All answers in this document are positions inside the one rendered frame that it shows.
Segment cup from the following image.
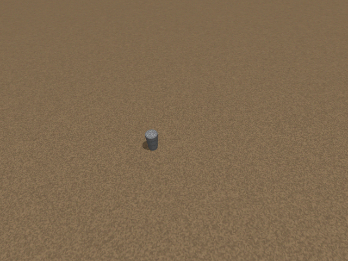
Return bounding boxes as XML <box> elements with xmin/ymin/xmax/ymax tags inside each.
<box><xmin>145</xmin><ymin>129</ymin><xmax>158</xmax><ymax>151</ymax></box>

